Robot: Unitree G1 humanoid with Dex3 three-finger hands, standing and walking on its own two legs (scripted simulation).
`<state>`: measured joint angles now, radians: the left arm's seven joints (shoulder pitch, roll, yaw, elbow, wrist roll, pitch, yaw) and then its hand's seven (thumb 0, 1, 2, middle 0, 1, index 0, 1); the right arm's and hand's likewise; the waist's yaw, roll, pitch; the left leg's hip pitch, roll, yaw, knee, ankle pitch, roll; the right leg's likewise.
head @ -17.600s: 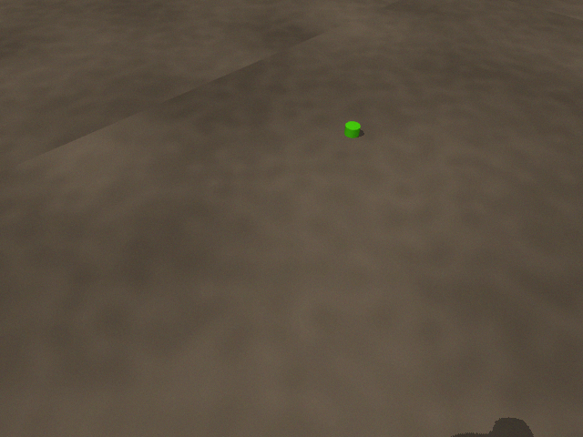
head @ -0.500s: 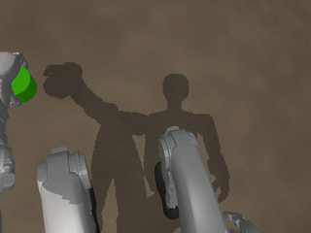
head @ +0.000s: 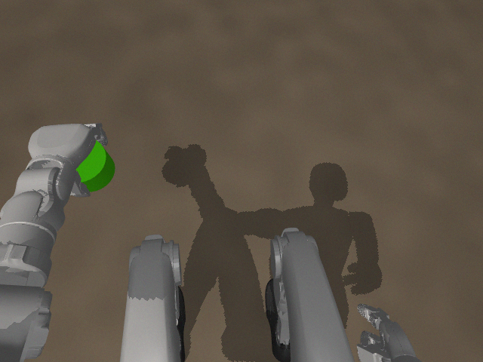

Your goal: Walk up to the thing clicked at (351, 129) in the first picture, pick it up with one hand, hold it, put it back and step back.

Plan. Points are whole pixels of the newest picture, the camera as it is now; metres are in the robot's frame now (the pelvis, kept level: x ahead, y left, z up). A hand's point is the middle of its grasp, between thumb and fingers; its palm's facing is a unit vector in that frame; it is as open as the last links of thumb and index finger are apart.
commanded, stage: lift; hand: left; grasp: from above
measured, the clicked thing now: (85, 165) +0.45 +0.27 -0.12
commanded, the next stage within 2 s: hold in 1.00 s
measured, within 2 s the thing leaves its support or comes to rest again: neither
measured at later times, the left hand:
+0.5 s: hand (5, 165) +0.36 +0.25 +0.11, palm faces -0.46 -0.09 -0.89, open 10.8 cm
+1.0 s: hand out of the picture +0.37 +0.24 +0.20, palm faces -0.45 -0.09 -0.89, open 10.8 cm
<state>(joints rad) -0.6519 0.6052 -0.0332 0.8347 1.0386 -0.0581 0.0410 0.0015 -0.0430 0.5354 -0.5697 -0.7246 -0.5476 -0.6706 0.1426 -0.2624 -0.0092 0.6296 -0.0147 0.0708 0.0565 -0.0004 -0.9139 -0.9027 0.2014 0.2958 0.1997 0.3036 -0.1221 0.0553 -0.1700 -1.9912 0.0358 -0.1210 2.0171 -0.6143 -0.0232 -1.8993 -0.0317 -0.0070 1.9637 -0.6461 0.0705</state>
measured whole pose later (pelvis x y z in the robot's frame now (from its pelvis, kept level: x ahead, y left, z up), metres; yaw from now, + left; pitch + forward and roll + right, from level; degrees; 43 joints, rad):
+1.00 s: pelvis +0.06 +0.00 +0.28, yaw +3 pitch +11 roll -1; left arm -0.34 0.38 -0.19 0.85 1.00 0.03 0.14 0.01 -0.07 0.54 -0.61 -0.70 -0.59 -0.64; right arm 0.23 -0.24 -0.04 0.74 0.04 0.02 -0.05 0.00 -0.91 -0.90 0.20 0.30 0.20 0.30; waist -0.05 0.03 -0.08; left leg -0.70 0.06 0.01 0.89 -0.38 -0.03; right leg -0.67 -0.04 0.01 0.87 -0.38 0.05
